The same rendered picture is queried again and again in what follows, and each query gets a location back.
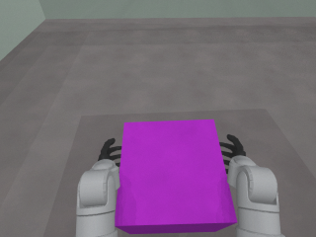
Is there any right robot forearm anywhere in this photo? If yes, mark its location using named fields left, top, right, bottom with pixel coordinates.
left=227, top=155, right=285, bottom=237

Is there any carton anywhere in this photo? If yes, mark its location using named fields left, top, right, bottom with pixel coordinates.
left=115, top=119, right=238, bottom=234

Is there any left robot hand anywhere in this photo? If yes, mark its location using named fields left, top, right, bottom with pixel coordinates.
left=98, top=138, right=122, bottom=167

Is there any right robot hand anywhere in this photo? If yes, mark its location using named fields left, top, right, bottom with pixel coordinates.
left=219, top=134, right=246, bottom=174

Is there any left robot forearm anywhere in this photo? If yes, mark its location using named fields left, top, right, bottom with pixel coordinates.
left=74, top=159, right=120, bottom=237

